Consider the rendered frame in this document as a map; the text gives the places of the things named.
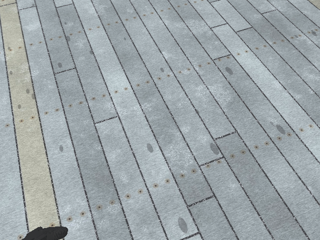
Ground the robot left hand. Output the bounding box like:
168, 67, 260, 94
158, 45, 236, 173
22, 226, 68, 240

